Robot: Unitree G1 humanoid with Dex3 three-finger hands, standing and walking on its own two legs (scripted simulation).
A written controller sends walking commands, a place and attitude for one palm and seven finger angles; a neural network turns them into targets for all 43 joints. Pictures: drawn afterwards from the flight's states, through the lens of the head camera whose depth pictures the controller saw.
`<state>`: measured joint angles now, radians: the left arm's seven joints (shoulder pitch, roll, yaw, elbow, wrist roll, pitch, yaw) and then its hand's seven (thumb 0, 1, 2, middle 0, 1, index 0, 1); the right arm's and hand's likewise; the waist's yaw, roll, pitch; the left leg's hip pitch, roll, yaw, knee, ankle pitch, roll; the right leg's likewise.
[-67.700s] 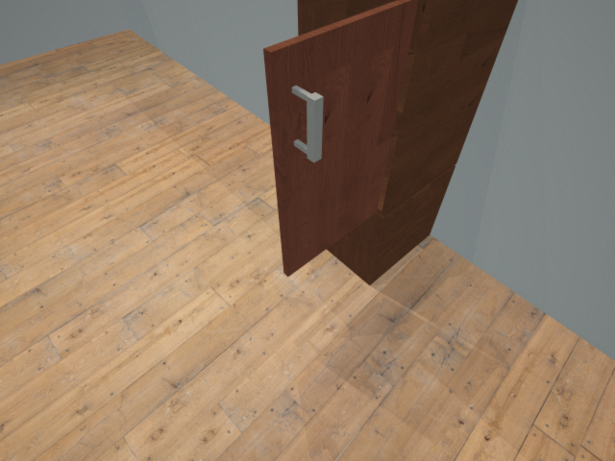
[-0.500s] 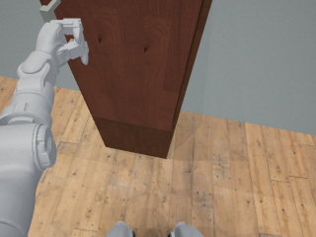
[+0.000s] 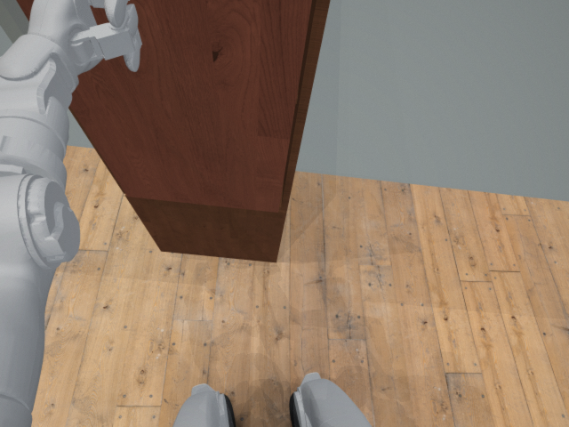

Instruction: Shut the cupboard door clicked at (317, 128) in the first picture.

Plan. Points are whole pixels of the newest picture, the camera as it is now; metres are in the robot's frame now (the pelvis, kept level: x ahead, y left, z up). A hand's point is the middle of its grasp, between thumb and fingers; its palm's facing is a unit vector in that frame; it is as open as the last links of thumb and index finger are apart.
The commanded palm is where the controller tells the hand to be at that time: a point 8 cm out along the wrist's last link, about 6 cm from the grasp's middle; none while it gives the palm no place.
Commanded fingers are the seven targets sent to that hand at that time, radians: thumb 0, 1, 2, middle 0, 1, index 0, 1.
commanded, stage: push the door shut along its arc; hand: left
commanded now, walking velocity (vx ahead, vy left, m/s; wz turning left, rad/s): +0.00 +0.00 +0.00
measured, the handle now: (27, 19) +0.60 +0.21 +0.17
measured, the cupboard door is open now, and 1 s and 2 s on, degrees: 0 0 0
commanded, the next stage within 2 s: pull the fist back off the door in 0.06 s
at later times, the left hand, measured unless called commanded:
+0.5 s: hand (132, 31) +0.56 +0.09 +0.18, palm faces +0.14 -0.99 -0.04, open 2.9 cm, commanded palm +0.57 +0.12 +0.17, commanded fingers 0.00 0.90 0.90 -1.30 -1.50 -1.30 -1.50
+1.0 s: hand (158, 53) +0.54 +0.07 +0.17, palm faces +0.09 -1.00 +0.00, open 3.0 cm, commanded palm +0.50 +0.11 +0.17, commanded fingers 0.00 0.90 0.90 -1.30 -1.50 -1.30 -1.50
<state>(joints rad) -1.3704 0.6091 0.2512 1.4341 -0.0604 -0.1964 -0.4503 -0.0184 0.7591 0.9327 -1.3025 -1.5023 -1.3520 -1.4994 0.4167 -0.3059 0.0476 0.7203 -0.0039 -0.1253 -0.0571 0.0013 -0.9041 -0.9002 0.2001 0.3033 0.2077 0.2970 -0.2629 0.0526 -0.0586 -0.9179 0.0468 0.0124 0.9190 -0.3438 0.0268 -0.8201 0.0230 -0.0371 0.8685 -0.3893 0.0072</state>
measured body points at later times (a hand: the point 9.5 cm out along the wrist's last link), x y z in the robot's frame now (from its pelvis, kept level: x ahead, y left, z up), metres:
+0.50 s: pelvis -0.02 +0.00 +0.00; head +0.10 +0.03 +0.43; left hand +0.55 +0.14 +0.18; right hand -0.06 -0.25 -0.10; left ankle +0.05 +0.10 -0.68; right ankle +0.01 -0.13 -0.68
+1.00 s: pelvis +0.02 +0.00 +0.02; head +0.09 -0.01 +0.46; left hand +0.53 +0.12 +0.17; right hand -0.02 -0.26 -0.10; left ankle +0.05 +0.10 -0.68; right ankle +0.01 -0.13 -0.68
